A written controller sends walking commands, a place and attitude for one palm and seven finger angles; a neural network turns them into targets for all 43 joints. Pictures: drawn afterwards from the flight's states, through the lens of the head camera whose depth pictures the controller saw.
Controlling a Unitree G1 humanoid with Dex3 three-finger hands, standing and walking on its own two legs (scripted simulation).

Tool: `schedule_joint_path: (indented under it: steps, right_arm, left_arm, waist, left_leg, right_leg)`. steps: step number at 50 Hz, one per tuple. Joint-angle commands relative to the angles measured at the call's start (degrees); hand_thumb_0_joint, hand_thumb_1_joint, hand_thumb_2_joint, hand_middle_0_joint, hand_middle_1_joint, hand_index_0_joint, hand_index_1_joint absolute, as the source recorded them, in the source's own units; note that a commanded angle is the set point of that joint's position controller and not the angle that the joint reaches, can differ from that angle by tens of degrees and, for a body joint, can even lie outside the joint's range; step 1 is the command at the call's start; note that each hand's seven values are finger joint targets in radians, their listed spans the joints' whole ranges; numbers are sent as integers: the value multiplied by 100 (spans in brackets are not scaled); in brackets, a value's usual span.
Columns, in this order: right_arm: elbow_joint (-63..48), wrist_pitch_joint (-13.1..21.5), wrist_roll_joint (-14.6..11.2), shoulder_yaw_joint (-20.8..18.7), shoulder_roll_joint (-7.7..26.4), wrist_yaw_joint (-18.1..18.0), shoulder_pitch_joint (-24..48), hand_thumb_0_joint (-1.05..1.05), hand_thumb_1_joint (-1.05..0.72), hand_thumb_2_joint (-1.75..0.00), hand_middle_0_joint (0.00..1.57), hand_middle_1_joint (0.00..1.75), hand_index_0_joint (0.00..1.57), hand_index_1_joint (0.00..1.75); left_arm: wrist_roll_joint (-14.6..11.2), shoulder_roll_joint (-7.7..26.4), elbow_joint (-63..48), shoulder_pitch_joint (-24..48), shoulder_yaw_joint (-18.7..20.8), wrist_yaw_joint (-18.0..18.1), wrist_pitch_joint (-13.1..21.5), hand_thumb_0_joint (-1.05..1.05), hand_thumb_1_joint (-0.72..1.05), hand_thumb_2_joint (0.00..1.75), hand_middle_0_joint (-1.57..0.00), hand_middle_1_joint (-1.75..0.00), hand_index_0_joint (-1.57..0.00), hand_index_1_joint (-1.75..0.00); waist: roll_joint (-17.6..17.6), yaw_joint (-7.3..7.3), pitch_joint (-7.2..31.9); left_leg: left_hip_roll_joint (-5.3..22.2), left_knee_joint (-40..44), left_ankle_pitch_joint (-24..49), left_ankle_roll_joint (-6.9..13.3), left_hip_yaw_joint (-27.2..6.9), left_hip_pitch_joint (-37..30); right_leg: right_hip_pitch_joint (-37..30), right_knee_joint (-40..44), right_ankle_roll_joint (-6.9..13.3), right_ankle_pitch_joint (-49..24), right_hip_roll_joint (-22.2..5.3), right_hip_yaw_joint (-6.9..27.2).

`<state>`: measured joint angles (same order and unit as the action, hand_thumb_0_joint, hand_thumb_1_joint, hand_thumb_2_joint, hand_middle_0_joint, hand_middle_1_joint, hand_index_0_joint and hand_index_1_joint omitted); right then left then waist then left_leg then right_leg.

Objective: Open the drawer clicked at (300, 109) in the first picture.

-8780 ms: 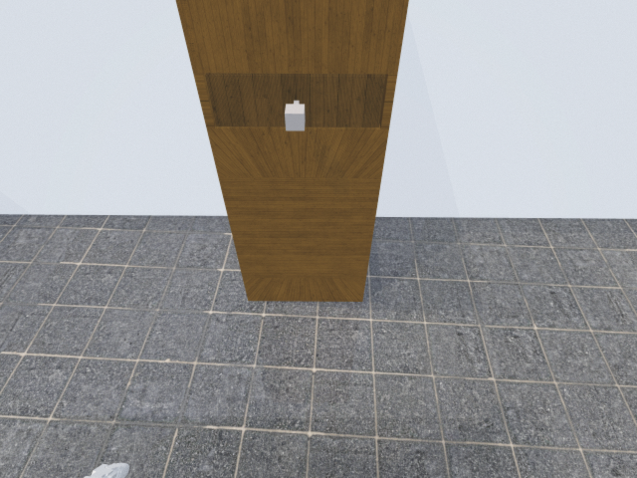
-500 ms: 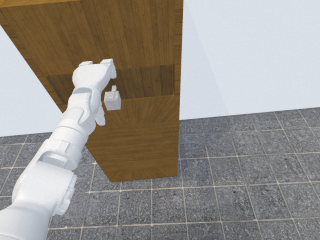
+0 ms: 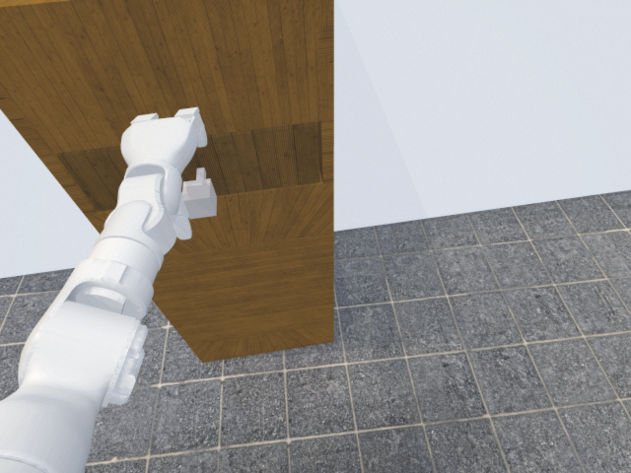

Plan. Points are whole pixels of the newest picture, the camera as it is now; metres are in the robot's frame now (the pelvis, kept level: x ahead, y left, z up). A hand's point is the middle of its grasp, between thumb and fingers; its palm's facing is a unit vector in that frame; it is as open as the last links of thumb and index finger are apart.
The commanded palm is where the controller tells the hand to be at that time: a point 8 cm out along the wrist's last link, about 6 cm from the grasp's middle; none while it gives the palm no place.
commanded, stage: move the hooked fingers above the handle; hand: left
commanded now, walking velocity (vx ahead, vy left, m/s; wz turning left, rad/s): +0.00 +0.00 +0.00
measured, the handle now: (200, 189) +0.53 +0.16 +0.05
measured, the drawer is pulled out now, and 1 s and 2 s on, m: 0.00 0.00 0.00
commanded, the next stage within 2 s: lower the fingers behind the handle in 0.26 s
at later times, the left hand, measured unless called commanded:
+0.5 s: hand (180, 176) +0.49 +0.16 +0.11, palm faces +0.01 -0.04 -1.00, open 13.8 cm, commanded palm +0.47 +0.17 +0.16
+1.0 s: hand (188, 190) +0.49 +0.16 +0.08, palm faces -0.02 -0.04 -1.00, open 13.8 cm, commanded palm +0.48 +0.17 +0.13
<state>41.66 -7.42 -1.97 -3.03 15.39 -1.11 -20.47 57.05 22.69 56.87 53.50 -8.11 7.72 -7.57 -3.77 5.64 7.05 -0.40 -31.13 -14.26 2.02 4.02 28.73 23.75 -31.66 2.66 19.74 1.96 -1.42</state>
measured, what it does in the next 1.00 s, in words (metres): stands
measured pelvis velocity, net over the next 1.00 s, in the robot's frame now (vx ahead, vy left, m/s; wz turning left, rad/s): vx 0.00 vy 0.00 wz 0.00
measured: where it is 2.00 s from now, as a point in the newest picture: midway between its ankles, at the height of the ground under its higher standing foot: outside the picture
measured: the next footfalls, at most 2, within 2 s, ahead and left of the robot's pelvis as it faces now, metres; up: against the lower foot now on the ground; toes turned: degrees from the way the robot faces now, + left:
none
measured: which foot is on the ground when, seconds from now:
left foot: down 0.00-1.00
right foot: down 0.00-1.00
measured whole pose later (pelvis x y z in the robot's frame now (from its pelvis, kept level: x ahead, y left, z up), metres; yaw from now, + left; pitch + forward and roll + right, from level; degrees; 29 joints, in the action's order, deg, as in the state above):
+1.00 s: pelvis +0.00 +0.00 -0.01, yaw +0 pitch +14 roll +0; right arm 41.9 -7.8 -1.3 -3.2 15.5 -0.5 -20.3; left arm 58.3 20.4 61.7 54.0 -8.0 12.5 -8.5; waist -3.5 6.4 8.2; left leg -0.2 -34.8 -15.9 2.1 3.8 33.1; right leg 27.8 -34.7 2.6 21.2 2.1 -1.6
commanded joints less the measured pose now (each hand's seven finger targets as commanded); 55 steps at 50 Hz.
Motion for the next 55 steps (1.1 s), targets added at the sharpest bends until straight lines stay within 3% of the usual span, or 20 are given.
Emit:
schedule_joint_path:
  steps: [1, 5, 6, 7, 8, 10, 11, 15, 16, 18, 22, 25, 28, 30, 31, 35, 39, 42, 49, 55]
  right_arm:
    - [-510, 135, 14, -213, 785, -65, -185, 0, -90, -90, 20, 30, 20, 30]
    - [-511, 133, -8, -170, 787, -77, -122, 0, -90, -90, 20, 30, 20, 30]
    - [-532, 130, 0, -176, 800, -81, -130, 0, -90, -90, 20, 30, 20, 30]
    - [-567, 119, -3, -178, 791, -81, -94, 0, -90, -90, 20, 30, 20, 30]
    - [-606, 123, 3, -187, 748, -71, -69, 0, -90, -90, 20, 30, 20, 30]
    - [-594, 101, -3, -196, 752, -68, -76, 0, -90, -90, 20, 30, 20, 30]
    - [-599, 103, 10, -208, 742, -63, -91, 0, -90, -90, 20, 30, 20, 30]
    - [-610, 82, 5, -200, 740, -46, -55, 0, -90, -90, 20, 30, 20, 30]
    - [-593, 82, 10, -205, 751, -49, -52, 0, -90, -90, 20, 30, 20, 30]
    - [-599, 72, 17, -211, 716, -30, -35, 0, -90, -90, 20, 30, 20, 30]
    - [-584, 31, 38, -195, 747, -8, -34, 0, -90, -90, 20, 30, 20, 30]
    - [-571, 10, 19, -187, 756, -23, -35, 0, -90, -90, 20, 30, 20, 30]
    - [-566, 40, 24, -186, 773, -66, -100, 0, -90, -90, 20, 30, 20, 30]
    - [-565, 64, 39, -196, 749, -79, -160, 0, -90, -90, 20, 30, 20, 30]
    - [-561, 72, 49, -210, 759, -75, -202, 0, -90, -90, 20, 30, 20, 30]
    - [-550, 95, 67, -238, 726, -43, -276, 0, -90, -90, 20, 30, 20, 30]
    - [-468, 106, 59, -240, 778, -36, -344, 0, -90, -90, 20, 30, 20, 30]
    - [-456, 115, 79, -264, 764, -19, -380, 0, -90, -90, 20, 30, 20, 30]
    - [-440, 54, 50, -248, 801, -14, -368, 0, -90, -90, 20, 30, 20, 30]
    - [-489, 136, 77, -271, 767, -63, -453, 0, -90, -90, 20, 30, 20, 30]
  left_arm:
    - [32, 1291, -1111, 2998, 325, 269, 25, 0, -50, 30, -30, -120, -30, -120]
    - [55, 1258, -910, 3053, 251, 283, -82, 0, -50, 30, -30, -120, -30, -120]
    - [58, 1413, -954, 3058, 396, 265, -47, 0, -50, 30, -30, -120, -30, -120]
    - [82, 1441, -1060, 3120, 375, 258, -31, 0, -50, 30, -30, -120, -30, -120]
    - [69, 1140, -1136, 3084, 163, 229, -31, 0, -50, 30, -30, -120, -30, -120]
    - [75, 1025, -1144, 3080, 89, 198, -19, 0, -50, 30, -30, -120, -30, -120]
    - [40, 1035, -1144, 3048, 153, 177, 10, 0, -50, 30, -30, -120, -30, -120]
    - [7, 909, -1213, 3091, 62, 184, 13, 0, -50, 30, -30, -120, -30, -120]
    - [25, 1069, -1247, 3126, 197, 200, 43, 0, -50, 30, -30, -120, -30, -120]
    - [65, 967, -1373, 3224, 123, 274, 41, 0, -50, 30, -30, -120, -30, -120]
    - [55, 1043, -1018, 2804, 279, 343, -83, 0, -50, 30, -30, -120, -30, -120]
    - [105, 959, -836, 2880, 186, 376, -184, 0, -50, 30, -30, -120, -30, -120]
    - [114, 1189, -889, 3018, 314, 404, -117, 0, -50, 30, -30, -120, -30, -120]
    - [127, 1077, -982, 3144, 211, 427, -29, 0, -50, 30, -30, -120, -30, -120]
    - [135, 1209, -961, 3100, 349, 436, 31, 0, -50, 30, -30, -120, -30, -120]
    - [162, 1001, -996, 2925, 236, 563, 111, 0, -50, 30, -30, -120, -30, -120]
    - [151, 1113, -675, 2911, 331, 687, -9, 0, -50, 30, -30, -120, -30, -120]
    - [180, 1081, -799, 2997, 303, 727, 0, 0, -50, 30, -30, -120, -30, -120]
    - [171, 926, -332, 2552, 203, 653, -159, 0, -50, 30, -30, -120, -30, -120]
    - [245, 1126, -776, 2861, 345, 783, 206, 0, -50, 30, -30, -120, -30, -120]
  waist:
    - [441, 78, 2006]
    - [471, 107, 1832]
    - [580, 67, 1994]
    - [365, 48, 2131]
    - [277, 48, 2174]
    - [312, 100, 2079]
    - [474, 98, 2105]
    - [416, 83, 2035]
    - [437, 94, 2120]
    - [228, 42, 2205]
    - [475, -16, 2124]
    - [608, 83, 1830]
    - [576, 101, 2021]
    - [484, 149, 2118]
    - [585, 135, 2188]
    - [240, 112, 2237]
    - [504, 187, 2047]
    - [347, 174, 2360]
    - [581, 213, 1902]
    - [357, 254, 2166]
  left_leg:
    - [-87, -91, 2015, 156, -213, -1626]
    - [-88, -79, 1830, 145, -212, -1504]
    - [-90, -108, 1952, 151, -200, -1514]
    - [-104, -119, 1991, 148, -197, -1569]
    - [-105, -142, 2067, 143, -200, -1685]
    - [-75, -175, 2195, 134, -243, -1800]
    - [-66, -209, 2328, 150, -231, -1820]
    - [-79, -203, 2268, 138, -286, -1834]
    - [-59, -227, 2373, 139, -284, -1868]
    - [-61, -235, 2416, 121, -307, -1938]
    - [-68, -244, 2416, 121, -254, -1707]
    - [-59, -206, 2076, 119, -249, -1508]
    - [-86, -219, 1936, 144, -235, -1432]
    - [-83, -260, 2005, 143, -242, -1503]
    - [-82, -298, 2092, 144, -256, -1466]
    - [-80, -357, 2216, 118, -249, -1561]
    - [-84, -352, 1874, 133, -225, -1269]
    - [-94, -417, 2100, 137, -216, -1347]
    - [-90, -403, 1857, 122, -185, -1041]
    - [-91, -535, 1824, 139, -225, -1099]
  right_leg:
    - [-413, 283, -134, -2482, 21, 174]
    - [-278, 259, -149, -2345, 12, 159]
    - [-447, 243, -146, -2476, 0, 177]
    - [-459, 203, -146, -2531, 0, 204]
    - [-391, 193, -136, -2532, 10, 177]
    - [-225, 176, -130, -2499, 31, 140]
    - [-311, 191, -134, -2621, 19, 141]
    - [-173, 165, -128, -2494, 48, 124]
    - [-229, 162, -120, -2537, 35, 134]
    - [-146, 109, -104, -2475, 54, 119]
    - [-291, 92, -115, -2657, 43, 122]
    - [-136, 139, -130, -2398, 44, 109]
    - [-260, 133, -140, -2417, 16, 172]
    - [-206, 102, -142, -2456, 24, 174]
    - [-292, 92, -139, -2529, 24, 179]
    - [-95, 24, -117, -2517, 61, 156]
    - [-46, 78, -155, -2344, 59, 184]
    - [-181, -2, -144, -2635, 51, 207]
    - [-34, 22, -160, -2513, 53, 166]
    - [106, -72, -155, -2381, 64, 214]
